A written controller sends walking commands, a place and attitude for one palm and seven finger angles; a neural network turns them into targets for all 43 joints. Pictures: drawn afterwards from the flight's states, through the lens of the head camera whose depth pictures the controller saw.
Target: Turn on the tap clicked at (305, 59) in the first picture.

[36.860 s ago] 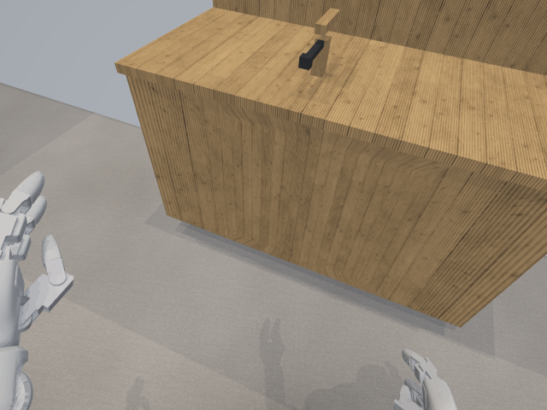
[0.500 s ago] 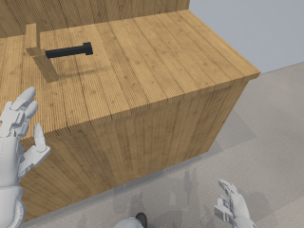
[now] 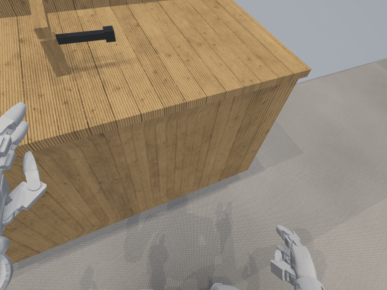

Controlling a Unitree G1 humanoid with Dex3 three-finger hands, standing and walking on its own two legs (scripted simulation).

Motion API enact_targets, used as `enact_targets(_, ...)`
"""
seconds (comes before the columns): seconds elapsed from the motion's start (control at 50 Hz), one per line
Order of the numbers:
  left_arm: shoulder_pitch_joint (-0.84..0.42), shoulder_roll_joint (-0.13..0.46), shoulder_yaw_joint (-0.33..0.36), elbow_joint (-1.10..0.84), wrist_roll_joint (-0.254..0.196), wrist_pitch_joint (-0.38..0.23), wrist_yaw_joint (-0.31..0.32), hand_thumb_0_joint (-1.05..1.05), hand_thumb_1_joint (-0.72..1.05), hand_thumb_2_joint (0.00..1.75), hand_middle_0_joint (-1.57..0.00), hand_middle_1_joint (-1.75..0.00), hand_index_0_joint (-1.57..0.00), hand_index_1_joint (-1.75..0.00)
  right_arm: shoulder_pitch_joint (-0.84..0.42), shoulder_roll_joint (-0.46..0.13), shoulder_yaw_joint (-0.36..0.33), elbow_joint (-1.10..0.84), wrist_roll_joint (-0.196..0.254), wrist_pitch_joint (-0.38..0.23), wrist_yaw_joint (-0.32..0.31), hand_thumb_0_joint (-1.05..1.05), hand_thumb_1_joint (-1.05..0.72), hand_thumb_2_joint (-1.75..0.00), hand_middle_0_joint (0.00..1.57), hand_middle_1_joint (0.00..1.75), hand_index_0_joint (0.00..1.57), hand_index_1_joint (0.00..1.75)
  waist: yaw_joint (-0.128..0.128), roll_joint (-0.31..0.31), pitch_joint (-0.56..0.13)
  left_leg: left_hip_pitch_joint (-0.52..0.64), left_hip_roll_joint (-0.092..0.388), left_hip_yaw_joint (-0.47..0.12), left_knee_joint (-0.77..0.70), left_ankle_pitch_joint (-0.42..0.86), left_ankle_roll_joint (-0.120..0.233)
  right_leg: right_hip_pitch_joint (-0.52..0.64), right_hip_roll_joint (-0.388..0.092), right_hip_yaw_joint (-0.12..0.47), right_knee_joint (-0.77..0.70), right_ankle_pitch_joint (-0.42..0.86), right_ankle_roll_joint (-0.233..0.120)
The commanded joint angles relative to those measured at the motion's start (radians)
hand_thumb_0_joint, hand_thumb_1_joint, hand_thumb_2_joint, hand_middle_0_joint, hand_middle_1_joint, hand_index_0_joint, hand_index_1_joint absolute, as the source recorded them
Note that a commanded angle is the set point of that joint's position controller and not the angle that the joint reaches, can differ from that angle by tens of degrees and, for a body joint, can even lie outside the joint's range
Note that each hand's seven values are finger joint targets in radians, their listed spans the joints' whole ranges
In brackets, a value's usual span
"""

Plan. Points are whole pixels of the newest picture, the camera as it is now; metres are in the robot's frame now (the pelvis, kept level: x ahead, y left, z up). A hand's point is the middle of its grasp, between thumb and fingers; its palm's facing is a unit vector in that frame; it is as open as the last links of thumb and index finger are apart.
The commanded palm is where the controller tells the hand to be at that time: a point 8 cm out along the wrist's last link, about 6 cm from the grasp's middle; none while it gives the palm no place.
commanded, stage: stop stepping back and stand still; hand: left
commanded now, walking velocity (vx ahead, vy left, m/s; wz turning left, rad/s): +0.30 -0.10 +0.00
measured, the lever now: (109, 34) +0.68 +0.27 +0.12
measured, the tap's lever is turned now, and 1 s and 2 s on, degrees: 86 86 86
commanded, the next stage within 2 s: stand and check the lever's angle in 0.82 s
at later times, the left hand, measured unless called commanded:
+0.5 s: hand (12, 282) +0.12 +0.22 +0.16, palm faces +0.45 -0.83 -0.35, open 7.4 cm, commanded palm +0.06 +0.26 +0.18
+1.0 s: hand out of the picture +0.10 +0.23 +0.17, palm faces +0.51 -0.77 -0.38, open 7.4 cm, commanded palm +0.05 +0.26 +0.18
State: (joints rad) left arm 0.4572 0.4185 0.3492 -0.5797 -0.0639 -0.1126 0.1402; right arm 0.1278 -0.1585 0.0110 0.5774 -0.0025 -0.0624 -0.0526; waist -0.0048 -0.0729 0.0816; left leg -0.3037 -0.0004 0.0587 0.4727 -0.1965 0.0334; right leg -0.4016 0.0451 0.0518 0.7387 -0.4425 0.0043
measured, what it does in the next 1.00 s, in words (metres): steps on the spot: right foot, then left foot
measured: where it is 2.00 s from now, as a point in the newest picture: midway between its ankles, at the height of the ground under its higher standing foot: outside the picture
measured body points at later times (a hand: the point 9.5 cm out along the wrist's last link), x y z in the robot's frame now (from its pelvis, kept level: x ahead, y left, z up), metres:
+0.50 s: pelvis -0.09 -0.03 -0.01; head -0.12 -0.03 +0.44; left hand +0.09 +0.26 +0.18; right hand +0.07 -0.29 -0.08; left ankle -0.07 +0.12 -0.74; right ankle -0.04 -0.11 -0.73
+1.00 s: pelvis -0.08 -0.03 -0.01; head -0.09 -0.04 +0.44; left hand +0.07 +0.27 +0.19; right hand +0.11 -0.24 -0.09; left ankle -0.06 +0.11 -0.74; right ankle -0.04 -0.10 -0.74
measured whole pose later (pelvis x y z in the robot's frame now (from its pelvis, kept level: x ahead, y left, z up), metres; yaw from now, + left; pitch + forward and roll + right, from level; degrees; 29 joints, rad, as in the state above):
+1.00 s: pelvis -0.08 -0.03 -0.01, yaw +5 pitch -3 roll +0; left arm 0.44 0.34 0.34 -0.44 -0.03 -0.13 0.16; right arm 0.21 -0.19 0.01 0.62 0.00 -0.11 -0.06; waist 0.00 0.02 0.02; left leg -0.25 0.05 0.02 0.53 -0.23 -0.01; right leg -0.24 0.04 -0.07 0.52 -0.23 -0.06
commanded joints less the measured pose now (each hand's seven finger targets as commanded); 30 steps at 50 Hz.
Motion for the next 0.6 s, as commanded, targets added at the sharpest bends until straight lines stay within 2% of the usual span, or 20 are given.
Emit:
enact_targets(0.0,0.090,0.118,0.104,-0.336,0.006,-0.060,0.028,0.00,0.90,0.90,-0.20,-0.30,-0.20,-0.30,0.006,-0.169,-0.069,-0.147,0.010,-0.092,0.007,0.00,-0.90,-0.90,0.20,0.30,0.20,0.30,0.004,0.238,-0.339,0.318,0.255,-0.235,-0.111,0.662,0.063,0.002,-0.010,-0.027,0.018,0.070,0.020)
enact_targets(0.08,0.114,0.110,0.114,-0.191,-0.001,-0.030,0.045,0.00,0.90,0.90,-0.20,-0.30,-0.20,-0.30,-0.034,-0.161,-0.042,-0.144,0.010,-0.090,-0.012,0.00,-0.90,-0.90,0.20,0.30,0.20,0.30,-0.003,0.262,-0.186,0.009,0.189,-0.202,-0.279,-0.248,0.029,0.227,0.000,-0.084,-0.226,0.059,0.011)
enact_targets(0.1,0.092,0.104,0.111,-0.150,0.005,-0.028,0.047,0.00,0.90,0.90,-0.20,-0.30,-0.20,-0.30,-0.040,-0.158,-0.040,-0.138,0.009,-0.082,-0.018,0.00,-0.90,-0.90,0.20,0.30,0.20,0.30,0.000,0.241,-0.155,-0.063,0.151,-0.175,-0.267,-0.383,0.008,0.299,0.010,-0.109,-0.332,0.100,0.000)
enact_targets(0.12,0.060,0.108,0.103,-0.126,0.013,-0.028,0.044,0.00,0.90,0.90,-0.20,-0.30,-0.20,-0.30,-0.049,-0.159,-0.041,-0.134,0.002,-0.076,-0.022,0.00,-0.90,-0.90,0.20,0.30,0.20,0.30,-0.011,0.206,-0.119,-0.106,0.103,-0.133,-0.217,-0.398,-0.012,0.308,-0.011,-0.078,-0.396,0.102,-0.019)
enact_targets(0.14,0.023,0.096,0.083,-0.081,0.016,-0.035,0.039,0.00,0.90,0.90,-0.20,-0.30,-0.20,-0.30,-0.055,-0.152,-0.045,-0.120,-0.003,-0.067,-0.022,0.00,-0.90,-0.90,0.20,0.30,0.20,0.30,-0.014,0.126,-0.094,-0.093,0.068,-0.094,-0.081,-0.345,-0.027,0.242,-0.091,0.022,-0.485,0.058,-0.060)
enact_targets(0.18,-0.079,0.110,0.070,-0.076,0.016,-0.038,0.028,0.00,0.90,0.90,-0.20,-0.30,-0.20,-0.30,-0.054,-0.157,-0.054,-0.102,-0.004,-0.056,-0.023,0.00,-0.90,-0.90,0.20,0.30,0.20,0.30,-0.010,-0.073,-0.082,0.013,0.017,-0.086,0.298,-0.204,-0.051,-0.042,-0.312,0.329,-0.651,-0.210,-0.158)
enact_targets(0.2,-0.141,0.103,0.048,-0.092,0.022,-0.036,0.028,0.00,0.90,0.90,-0.20,-0.30,-0.20,-0.30,-0.055,-0.148,-0.052,-0.086,0.003,-0.059,-0.023,0.00,-0.90,-0.90,0.20,0.30,0.20,0.30,-0.009,-0.155,-0.084,-0.014,0.016,-0.092,0.418,-0.186,-0.044,-0.060,-0.341,0.356,-0.655,-0.249,-0.170)
enact_targets(0.26,-0.200,0.087,0.032,-0.049,0.030,-0.048,0.027,0.00,0.90,0.90,-0.20,-0.30,-0.20,-0.30,-0.027,-0.158,-0.047,-0.078,0.007,-0.072,-0.024,0.00,-0.90,-0.90,0.20,0.30,0.20,0.30,-0.023,-0.061,-0.128,-0.065,0.040,-0.075,0.363,-0.162,-0.022,0.073,-0.306,0.221,-0.554,-0.098,-0.138)
enact_targets(0.3,-0.220,0.095,0.026,-0.073,0.036,-0.057,0.038,0.00,0.90,0.90,-0.20,-0.30,-0.20,-0.30,-0.042,-0.153,-0.045,-0.085,0.007,-0.074,-0.033,0.00,-0.90,-0.90,0.20,0.30,0.20,0.30,-0.013,-0.019,-0.138,0.053,0.032,-0.030,0.211,-0.185,-0.003,0.043,-0.287,0.163,-0.516,-0.122,-0.134)
enact_targets(0.34,-0.180,0.098,0.026,-0.086,0.034,-0.059,0.047,0.00,0.90,0.90,-0.20,-0.30,-0.20,-0.30,-0.029,-0.161,-0.043,-0.088,0.001,-0.075,-0.042,0.00,-0.90,-0.90,0.20,0.30,0.20,0.30,-0.016,0.082,-0.108,0.155,0.013,-0.011,0.054,-0.238,0.014,-0.025,-0.241,0.124,-0.461,-0.201,-0.111)
enact_targets(0.36,-0.153,0.094,0.032,-0.121,0.030,-0.062,0.050,0.00,0.90,0.90,-0.20,-0.30,-0.20,-0.30,-0.026,-0.176,-0.047,-0.099,-0.005,-0.077,-0.043,0.00,-0.90,-0.90,0.20,0.30,0.20,0.30,-0.012,0.170,-0.100,0.132,0.048,-0.097,-0.064,-0.344,0.041,-0.014,-0.183,0.096,-0.371,-0.207,-0.093)
enact_targets(0.38,-0.124,0.095,0.047,-0.132,0.028,-0.066,0.056,0.00,0.90,0.90,-0.20,-0.30,-0.20,-0.30,-0.023,-0.190,-0.047,-0.107,-0.011,-0.077,-0.041,0.00,-0.90,-0.90,0.20,0.30,0.20,0.30,-0.008,0.300,-0.070,0.102,0.134,-0.260,-0.170,-0.479,0.084,-0.053,-0.095,0.036,-0.250,-0.166,-0.058)
enact_targets(0.4,-0.116,0.099,0.063,-0.147,0.034,-0.067,0.059,0.00,0.90,0.90,-0.20,-0.30,-0.20,-0.30,-0.013,-0.185,-0.043,-0.113,-0.003,-0.077,-0.038,0.00,-0.90,-0.90,0.20,0.30,0.20,0.30,-0.010,0.365,-0.064,0.045,0.245,-0.407,-0.271,-0.597,0.126,-0.027,-0.024,-0.075,-0.100,-0.037,-0.020)
enact_targets(0.42,-0.110,0.136,0.102,-0.137,0.035,-0.061,0.062,0.00,0.90,0.90,-0.20,-0.30,-0.20,-0.30,-0.020,-0.173,-0.051,-0.136,0.007,-0.079,-0.042,0.00,-0.90,-0.90,0.20,0.30,0.20,0.30,-0.002,0.326,-0.095,-0.031,0.289,-0.445,-0.299,-0.603,0.140,0.056,-0.011,-0.103,0.025,0.025,0.001)
enact_targets(0.48,-0.024,0.091,0.099,-0.081,0.040,-0.062,0.049,0.00,0.90,0.90,-0.20,-0.30,-0.20,-0.30,-0.026,-0.171,-0.050,-0.109,0.006,-0.082,-0.034,0.00,-0.90,-0.90,0.20,0.30,0.20,0.30,0.014,0.275,-0.059,-0.199,0.184,-0.269,-0.194,-0.537,0.084,0.243,-0.016,-0.110,-0.157,0.055,-0.005)
enact_targets(0.5,-0.027,0.080,0.085,-0.060,0.043,-0.064,0.042,0.00,0.90,0.90,-0.20,-0.30,-0.20,-0.30,-0.033,-0.169,-0.051,-0.108,0.004,-0.083,-0.032,0.00,-0.90,-0.90,0.20,0.30,0.20,0.30,0.017,0.222,-0.035,-0.240,0.133,-0.196,-0.078,-0.481,0.059,0.293,-0.036,-0.072,-0.279,0.065,-0.020)
enact_targets(0.52,-0.033,0.072,0.067,-0.039,0.045,-0.067,0.034,0.00,0.90,0.90,-0.20,-0.30,-0.20,-0.30,-0.027,-0.167,-0.058,-0.110,0.002,-0.086,-0.031,0.00,-0.90,-0.90,0.20,0.30,0.20,0.30,0.012,0.084,-0.023,-0.276,0.050,-0.100,0.120,-0.414,0.028,0.284,-0.111,0.077,-0.377,-0.039,-0.071)
enact_targets(0.54,-0.066,0.084,0.063,-0.029,0.044,-0.070,0.028,0.00,0.90,0.90,-0.20,-0.30,-0.20,-0.30,-0.031,-0.160,-0.066,-0.110,0.000,-0.081,-0.026,0.00,-0.90,-0.90,0.20,0.30,0.20,0.30,0.008,-0.138,-0.028,-0.320,0.002,-0.044,0.393,-0.315,-0.003,0.250,-0.295,0.390,-0.533,-0.167,-0.152)
enact_targets(0.56,-0.123,0.086,0.057,-0.047,0.034,-0.078,0.023,0.00,0.90,0.90,-0.20,-0.30,-0.20,-0.30,-0.026,-0.167,-0.068,-0.101,0.007,-0.091,-0.020,0.00,-0.90,-0.90,0.20,0.30,0.20,0.30,0.001,-0.164,-0.054,-0.318,0.007,-0.073,0.591,-0.254,-0.011,0.226,-0.378,0.498,-0.586,-0.120,-0.176)
enact_targets(0.58,-0.171,0.086,0.051,-0.060,0.034,-0.090,0.016,0.00,0.90,0.90,-0.20,-0.30,-0.20,-0.30,-0.012,-0.174,-0.070,-0.083,0.006,-0.101,-0.016,0.00,-0.90,-0.90,0.20,0.30,0.20,0.30,-0.017,-0.081,-0.071,-0.275,0.026,-0.118,0.659,-0.203,-0.016,0.168,-0.361,0.454,-0.580,-0.105,-0.162)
